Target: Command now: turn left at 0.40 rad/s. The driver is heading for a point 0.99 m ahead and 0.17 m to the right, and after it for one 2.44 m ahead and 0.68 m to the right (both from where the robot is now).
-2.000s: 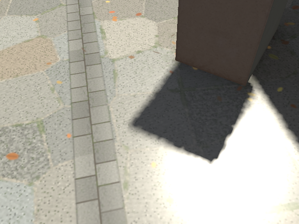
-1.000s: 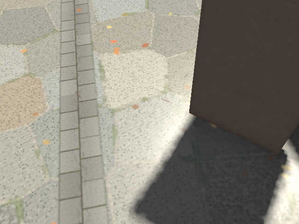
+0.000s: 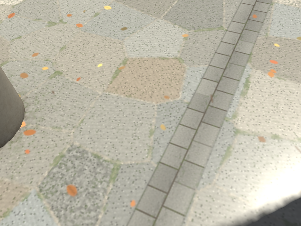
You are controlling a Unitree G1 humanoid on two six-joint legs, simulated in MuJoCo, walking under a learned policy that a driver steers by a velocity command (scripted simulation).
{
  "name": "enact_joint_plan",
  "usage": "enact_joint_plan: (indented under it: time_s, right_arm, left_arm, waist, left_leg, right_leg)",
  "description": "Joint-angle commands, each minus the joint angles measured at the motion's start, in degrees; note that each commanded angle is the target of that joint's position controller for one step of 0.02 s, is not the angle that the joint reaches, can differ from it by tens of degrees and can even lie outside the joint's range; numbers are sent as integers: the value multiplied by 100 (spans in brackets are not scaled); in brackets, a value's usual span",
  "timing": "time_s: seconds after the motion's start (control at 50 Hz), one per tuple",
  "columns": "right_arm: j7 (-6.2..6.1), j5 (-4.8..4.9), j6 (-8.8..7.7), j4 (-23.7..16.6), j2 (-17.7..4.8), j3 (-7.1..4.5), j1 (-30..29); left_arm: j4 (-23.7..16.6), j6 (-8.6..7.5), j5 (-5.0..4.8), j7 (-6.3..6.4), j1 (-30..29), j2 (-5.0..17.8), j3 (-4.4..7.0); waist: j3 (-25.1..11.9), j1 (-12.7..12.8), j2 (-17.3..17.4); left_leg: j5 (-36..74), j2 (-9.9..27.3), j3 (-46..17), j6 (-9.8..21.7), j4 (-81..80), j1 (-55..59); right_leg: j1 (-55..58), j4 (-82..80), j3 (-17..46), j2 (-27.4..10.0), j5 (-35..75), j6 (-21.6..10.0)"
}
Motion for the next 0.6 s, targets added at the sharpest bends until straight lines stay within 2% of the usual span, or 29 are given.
enact_joint_plan:
  time_s: [0.02, 0.06, 0.1, 0.12, 0.14, 0.16, 0.18, 0.2, 0.22, 0.24, 0.26, 0.28, 0.3, 0.34, 0.38, 0.44, 0.54, 0.58, 0.6]
  right_arm:
    - [20, -36, -108, -588, -143, 53, -378]
    - [49, -52, -115, -596, -115, 108, -374]
    - [69, -38, -100, -530, -209, 91, -257]
    - [82, -41, -94, -457, -202, 86, -118]
    - [100, -54, -96, -332, -177, 80, 117]
    - [99, -69, -93, -274, -257, 56, 216]
    - [53, -79, -82, -290, -529, 5, 304]
    - [-7, -160, -61, -402, -761, 20, 123]
    - [61, -210, -146, -308, -542, 59, 366]
    - [99, -166, -234, -162, -720, -10, 597]
    - [95, -130, -324, -51, -741, -20, 651]
    - [77, -114, -407, -35, -675, 5, 528]
    - [43, -104, -474, -19, -556, 46, 447]
    - [5, -115, -561, -4, -367, 98, 435]
    - [6, -104, -636, 0, -365, 83, 415]
    - [49, -60, -697, 73, -521, 20, 473]
    - [138, 22, -708, 257, -657, -35, 653]
    - [151, 41, -679, 303, -617, -18, 599]
    - [153, 25, -661, 324, -532, 13, 604]
  left_arm:
    - [-279, -6, -23, 24, -69, 1090, 223]
    - [-278, 11, -58, -42, -136, 1238, 260]
    - [-222, 17, -113, -102, -92, 1298, 264]
    - [-197, 20, -157, -120, -134, 1296, 251]
    - [-174, 24, -202, -129, -197, 1238, 218]
    - [-60, 3, -224, -146, 16, 1070, 155]
    - [-12, -53, -63, -194, 263, 775, 50]
    - [-90, -126, 161, -260, 413, 361, -84]
    - [-214, -116, 49, -208, -143, 673, -24]
    - [-297, -118, -85, -209, -360, 1003, 82]
    - [-274, -124, -154, -214, -393, 1093, 156]
    - [-219, -131, -193, -212, -327, 1136, 204]
    - [-188, -160, -205, -223, -285, 1096, 217]
    - [-118, -294, -183, -272, -247, 910, 198]
    - [-94, -400, -154, -319, -305, 759, 155]
    - [-141, -456, -128, -366, -493, 612, 60]
    - [-227, -486, -190, -432, -589, 772, 6]
    - [-130, -522, -200, -447, -253, 823, 16]
    - [7, -527, -197, -434, 102, 866, 47]
  waist:
    - [-620, 160, -1207]
    - [-657, 173, -1315]
    - [-650, 154, -1347]
    - [-632, 58, -1300]
    - [-622, -92, -1235]
    - [-619, -142, -1071]
    - [-930, -44, -356]
    - [-1112, 223, 997]
    - [-1094, -304, 893]
    - [-744, -457, 835]
    - [-481, -476, 821]
    - [-187, -401, 863]
    - [7, -328, 829]
    - [31, -270, 633]
    - [-60, -263, 480]
    - [-104, -330, 452]
    - [53, -344, 438]
    - [20, -100, 336]
    - [-63, 69, 278]
  left_leg:
    - [-62, 222, 174, -89, -873, -166]
    - [-99, 259, 412, -32, -1571, 467]
    - [110, 196, 571, 43, -2238, 901]
    - [476, 158, 636, 127, -2797, 1198]
    - [1108, 94, 736, 266, -3591, 1676]
    - [1722, 116, 626, 442, -4277, 2255]
    - [3062, 775, -203, 635, -4268, 3134]
    - [3818, 1825, -1344, 1307, -4054, 3390]
    - [2077, 2072, -1760, 1944, -4433, 2896]
    - [530, 1998, -1966, 2036, -4826, 2960]
    - [-681, 1877, -1999, 1899, -5041, 2922]
    - [-1082, 1796, -1934, 1750, -5195, 2801]
    - [-1020, 1719, -1833, 1668, -5333, 2710]
    - [-510, 1571, -1532, 1601, -5478, 2744]
    - [25, 1470, -1194, 1576, -5507, 2771]
    - [325, 1442, -885, 1612, -5506, 2494]
    - [117, 1629, -862, 1641, -5363, 2061]
    - [165, 1613, -761, 1519, -5102, 1853]
    - [256, 1505, -646, 1428, -4800, 1655]
  right_leg:
    - [1044, -571, 922, -1323, 2167, -1229]
    - [804, -543, 808, -1364, 2337, -1222]
    - [729, -434, 830, -1403, 2388, -1199]
    - [658, -307, 799, -1371, 2334, -1128]
    - [487, -128, 726, -1299, 2237, -990]
    - [194, 61, 624, -1164, 1887, -696]
    - [-325, 631, 291, -841, 943, -208]
    - [-1115, 1245, -204, -263, -1272, 307]
    - [-1282, 1847, 53, -153, -2060, 405]
    - [-1882, 2664, 38, -95, -2154, 395]
    - [-2332, 3177, 187, -196, -1964, 305]
    - [-2589, 3329, 280, -290, -1663, 207]
    - [-2693, 3315, 364, -364, -1287, 144]
    - [-2694, 3140, 325, -376, -661, 79]
    - [-2545, 2577, 266, -362, -209, 85]
    - [-2020, 1648, 171, -269, 121, 152]
    - [-1397, 986, 113, -187, 185, 32]
    - [-796, 702, 40, -137, 352, -100]
    - [-288, 633, -49, -39, 287, -149]
Keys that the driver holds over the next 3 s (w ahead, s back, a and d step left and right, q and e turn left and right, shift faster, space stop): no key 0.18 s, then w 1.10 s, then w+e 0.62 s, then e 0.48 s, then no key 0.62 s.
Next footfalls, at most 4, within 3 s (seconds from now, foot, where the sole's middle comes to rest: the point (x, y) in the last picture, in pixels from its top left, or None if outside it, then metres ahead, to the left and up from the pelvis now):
0.18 left None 0.04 0.15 -0.78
0.64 right None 0.21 -0.10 -0.78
1.16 left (139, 203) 0.55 0.14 -0.78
1.70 right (189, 145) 0.85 -0.10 -0.78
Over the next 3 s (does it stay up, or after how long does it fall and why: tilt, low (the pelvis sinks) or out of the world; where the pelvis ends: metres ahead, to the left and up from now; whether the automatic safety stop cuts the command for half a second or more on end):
stays up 1.00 -0.07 -0.01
